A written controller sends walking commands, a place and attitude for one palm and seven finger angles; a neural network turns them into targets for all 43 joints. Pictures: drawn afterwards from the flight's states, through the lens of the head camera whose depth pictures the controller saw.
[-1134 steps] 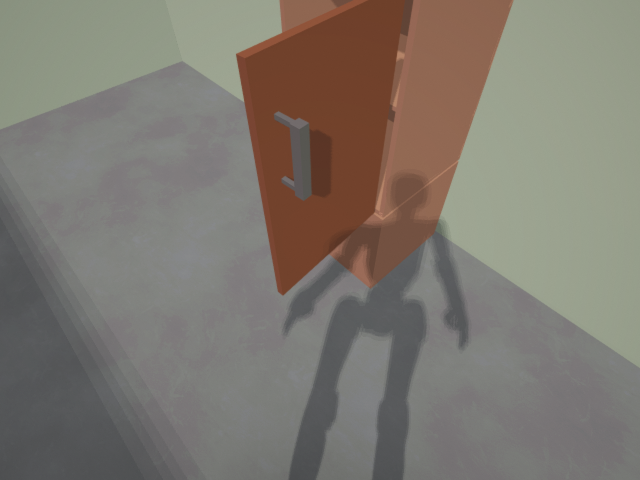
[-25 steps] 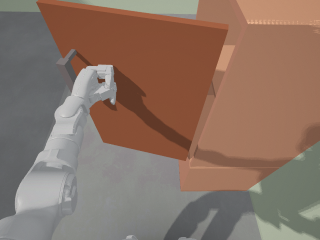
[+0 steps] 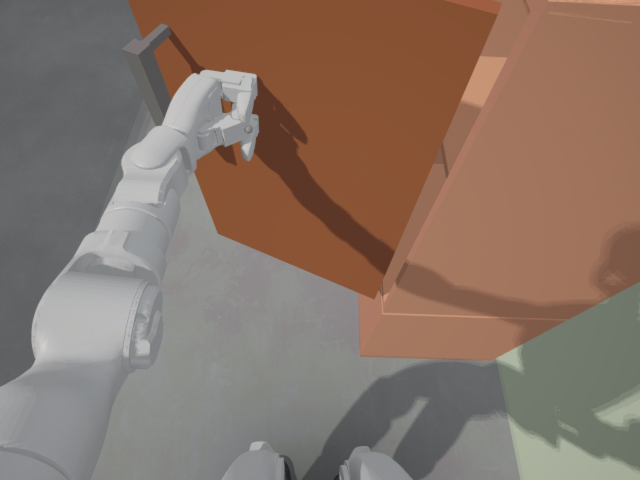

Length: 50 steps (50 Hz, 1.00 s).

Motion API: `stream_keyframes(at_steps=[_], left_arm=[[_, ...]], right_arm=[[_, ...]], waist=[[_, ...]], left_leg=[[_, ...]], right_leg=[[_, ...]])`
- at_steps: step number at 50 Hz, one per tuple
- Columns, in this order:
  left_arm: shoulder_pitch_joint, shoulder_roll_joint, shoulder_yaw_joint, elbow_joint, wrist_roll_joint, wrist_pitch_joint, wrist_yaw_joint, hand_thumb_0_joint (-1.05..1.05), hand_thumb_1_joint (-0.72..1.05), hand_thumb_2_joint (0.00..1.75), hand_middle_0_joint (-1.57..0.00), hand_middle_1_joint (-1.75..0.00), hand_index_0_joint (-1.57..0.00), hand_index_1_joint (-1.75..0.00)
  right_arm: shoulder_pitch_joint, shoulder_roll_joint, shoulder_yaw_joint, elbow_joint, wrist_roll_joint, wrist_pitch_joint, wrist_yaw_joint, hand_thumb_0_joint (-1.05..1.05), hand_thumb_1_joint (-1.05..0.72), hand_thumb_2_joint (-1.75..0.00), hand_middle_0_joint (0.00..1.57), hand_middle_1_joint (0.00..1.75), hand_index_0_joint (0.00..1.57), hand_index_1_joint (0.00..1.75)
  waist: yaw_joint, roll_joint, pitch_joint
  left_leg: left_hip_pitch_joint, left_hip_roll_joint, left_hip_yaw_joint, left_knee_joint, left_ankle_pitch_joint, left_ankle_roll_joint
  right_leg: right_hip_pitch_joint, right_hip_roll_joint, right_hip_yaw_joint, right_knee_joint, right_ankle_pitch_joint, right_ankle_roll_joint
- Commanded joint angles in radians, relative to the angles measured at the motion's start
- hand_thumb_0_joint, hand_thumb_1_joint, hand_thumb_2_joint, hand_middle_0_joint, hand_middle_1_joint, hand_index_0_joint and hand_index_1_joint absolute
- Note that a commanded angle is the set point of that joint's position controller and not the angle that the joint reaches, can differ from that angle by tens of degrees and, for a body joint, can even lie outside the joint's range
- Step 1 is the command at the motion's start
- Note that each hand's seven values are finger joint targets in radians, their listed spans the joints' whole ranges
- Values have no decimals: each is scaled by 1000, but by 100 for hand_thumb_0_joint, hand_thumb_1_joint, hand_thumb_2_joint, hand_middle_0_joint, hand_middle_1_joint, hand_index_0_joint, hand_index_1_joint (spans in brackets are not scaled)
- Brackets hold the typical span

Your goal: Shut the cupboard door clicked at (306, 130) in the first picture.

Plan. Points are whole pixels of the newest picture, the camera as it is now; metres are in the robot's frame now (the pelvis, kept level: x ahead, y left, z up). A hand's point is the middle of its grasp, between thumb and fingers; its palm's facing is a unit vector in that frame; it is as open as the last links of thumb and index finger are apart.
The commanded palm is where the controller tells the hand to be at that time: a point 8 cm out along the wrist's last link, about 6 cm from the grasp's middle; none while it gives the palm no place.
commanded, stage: push the door shut along its arc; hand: left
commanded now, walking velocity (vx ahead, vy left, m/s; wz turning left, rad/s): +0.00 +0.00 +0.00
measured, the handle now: (168, 92) +0.57 +0.15 +0.12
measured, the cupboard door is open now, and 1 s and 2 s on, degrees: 67 56 56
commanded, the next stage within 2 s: pull the fist back off the door in 0.06 s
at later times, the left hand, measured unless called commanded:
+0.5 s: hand (286, 124) +0.53 +0.00 +0.10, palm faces -0.01 -1.00 -0.07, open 3.2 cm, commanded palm +0.49 +0.06 +0.12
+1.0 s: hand (269, 170) +0.43 +0.02 +0.13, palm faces -0.03 -1.00 +0.00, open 3.1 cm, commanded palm +0.41 +0.08 +0.12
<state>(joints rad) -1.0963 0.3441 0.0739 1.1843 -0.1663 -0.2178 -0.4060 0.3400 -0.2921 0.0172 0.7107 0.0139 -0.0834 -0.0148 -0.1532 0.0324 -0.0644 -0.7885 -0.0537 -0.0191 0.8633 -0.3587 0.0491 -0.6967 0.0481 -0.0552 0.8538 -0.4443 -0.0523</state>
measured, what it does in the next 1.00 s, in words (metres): stands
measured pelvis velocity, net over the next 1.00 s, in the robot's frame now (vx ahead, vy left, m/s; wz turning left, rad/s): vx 0.00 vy -0.02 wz -0.04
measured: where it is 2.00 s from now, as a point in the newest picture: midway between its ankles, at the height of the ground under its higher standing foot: outside the picture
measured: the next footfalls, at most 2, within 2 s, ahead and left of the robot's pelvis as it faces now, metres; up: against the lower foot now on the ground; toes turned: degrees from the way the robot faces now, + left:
none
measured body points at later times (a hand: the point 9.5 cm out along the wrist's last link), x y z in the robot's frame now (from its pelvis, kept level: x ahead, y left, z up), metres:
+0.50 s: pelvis +0.02 +0.00 -0.01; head +0.11 -0.03 +0.43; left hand +0.52 +0.06 +0.11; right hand +0.00 -0.24 -0.14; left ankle +0.03 +0.09 -0.69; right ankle -0.02 -0.09 -0.69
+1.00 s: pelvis +0.00 -0.02 +0.01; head +0.05 -0.03 +0.46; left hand +0.42 +0.08 +0.13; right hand +0.10 -0.29 -0.10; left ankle +0.03 +0.09 -0.69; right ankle -0.02 -0.09 -0.69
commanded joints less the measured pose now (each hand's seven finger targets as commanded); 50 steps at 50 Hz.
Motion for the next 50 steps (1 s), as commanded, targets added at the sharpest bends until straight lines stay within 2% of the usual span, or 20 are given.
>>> stream_keyframes(at_steps=[1,8,9,12,13,15,17,19,21,25,26,28,31,34,36,40,43,45,47,50], left_arm=[[-628,80,30,-203,-9,-51,-18,0,90,90,-130,-150,-130,-150],[-714,52,7,-189,10,-38,-28,0,90,90,-130,-150,-130,-150],[-724,82,224,-165,-72,-22,184,0,90,90,-130,-150,-130,-150],[-560,-19,193,-143,-9,-24,405,0,90,90,-130,-150,-130,-150],[-555,-65,184,-202,2,-48,472,0,90,90,-130,-150,-130,-150],[-512,-83,187,-329,64,-115,610,0,90,90,-130,-150,-130,-150],[-443,-74,162,-395,157,-174,692,0,90,90,-130,-150,-130,-150],[-379,-65,121,-405,225,-188,698,0,90,90,-130,-150,-130,-150],[-356,-17,137,-374,247,-164,676,0,90,90,-130,-150,-130,-150],[-323,55,216,-426,157,-96,624,0,90,90,-130,-150,-130,-150],[-327,51,219,-495,129,-101,613,0,90,90,-130,-150,-130,-150],[-243,29,226,-550,93,-120,597,0,90,90,-130,-150,-130,-150],[-106,-97,113,-555,110,-155,574,0,90,90,-130,-150,-130,-150],[93,-151,48,-455,132,-108,544,0,90,90,-130,-150,-130,-150],[113,-212,-9,-422,116,-53,521,0,90,90,-130,-150,-130,-150],[-7,-177,25,-563,41,-29,516,0,90,90,-130,-150,-130,-150],[-176,-150,12,-797,48,-144,554,0,90,90,-130,-150,-130,-150],[-159,-123,18,-878,71,-220,576,0,90,90,-130,-150,-130,-150],[-74,-135,-7,-826,94,-239,581,0,90,90,-130,-150,-130,-150],[14,-176,-48,-626,120,-155,571,0,90,90,-130,-150,-130,-150]], right_arm=[[155,-175,-55,-41,-1,-35,-20,0,-90,-90,20,30,20,30],[186,-174,-59,-21,-13,-38,-21,0,-90,-90,20,30,20,30],[200,-128,-53,-38,2,-51,-1,0,-90,-90,20,30,20,30],[234,-124,-64,-52,-29,-43,57,0,-90,-90,20,30,20,30],[232,-117,-72,-56,-42,-40,73,0,-90,-90,20,30,20,30],[233,-107,-81,-71,-67,-36,107,0,-90,-90,20,30,20,30],[242,-108,-87,-76,-83,-28,133,0,-90,-90,20,30,20,30],[251,-112,-93,-87,-80,-3,145,0,-90,-90,20,30,20,30],[257,-122,-96,-98,-70,23,137,0,-90,-90,20,30,20,30],[218,-119,-88,-136,-36,58,98,0,-90,-90,20,30,20,30],[201,-114,-85,-150,-31,56,90,0,-90,-90,20,30,20,30],[177,-97,-77,-158,-23,41,83,0,-90,-90,20,30,20,30],[161,-78,-74,-161,-21,21,91,0,-90,-90,20,30,20,30],[150,-88,-81,-158,-13,36,101,0,-90,-90,20,30,20,30],[135,-91,-82,-170,2,52,99,0,-90,-90,20,30,20,30],[56,-86,-72,-191,22,56,71,0,-90,-90,20,30,20,30],[17,-66,-67,-186,13,25,55,0,-90,-90,20,30,20,30],[4,-60,-69,-176,5,3,54,0,-90,-90,20,30,20,30],[-8,-58,-66,-164,1,-1,55,0,-90,-90,20,30,20,30],[-8,-69,-65,-152,7,13,59,0,-90,-90,20,30,20,30]], waist=[[-107,1,-464],[-131,42,-515],[-72,90,-544],[-61,9,-573],[-50,36,-618],[-20,77,-686],[-20,59,-690],[-28,24,-640],[-30,-28,-584],[5,-97,-562],[20,-65,-586],[46,-66,-575],[37,-76,-455],[37,-104,-326],[27,-137,-272],[38,-127,-269],[37,-7,-376],[50,23,-461],[49,1,-442],[25,-52,-326]], left_leg=[[471,23,-58,-16,302,29],[504,28,-73,24,351,26],[429,42,-84,25,336,-6],[435,57,-99,3,426,-26],[452,54,-84,19,471,-28],[478,56,-65,50,544,-37],[478,61,-60,68,588,-34],[446,59,-41,52,541,-24],[397,48,-28,26,465,-12],[365,32,14,-41,379,-2],[388,30,18,-51,401,-5],[409,28,31,-60,421,-6],[409,33,30,-69,414,-1],[380,34,36,-86,325,2],[366,26,38,-107,256,5],[374,18,39,-135,160,5],[473,21,26,-128,194,4],[519,26,17,-109,232,-1],[503,30,11,-108,219,-3],[441,30,13,-117,156,-1]], right_leg=[[-76,-2,43,-107,337,25],[-156,9,30,-75,330,23],[-94,-2,48,-90,340,25],[-76,9,24,-58,378,38],[-64,9,22,-47,414,39],[-51,14,19,-25,459,38],[-50,22,20,-9,491,39],[-2,23,29,-23,509,40],[62,21,45,-48,531,46],[253,16,81,-118,630,62],[296,13,87,-118,673,61],[336,13,87,-128,734,62],[276,13,73,-135,696,63],[221,5,79,-173,633,85],[223,-5,88,-211,575,99],[252,-26,124,-275,463,106],[253,-14,107,-234,437,67],[255,-8,99,-192,448,55],[234,-7,93,-177,428,56],[178,-12,90,-205,367,74]])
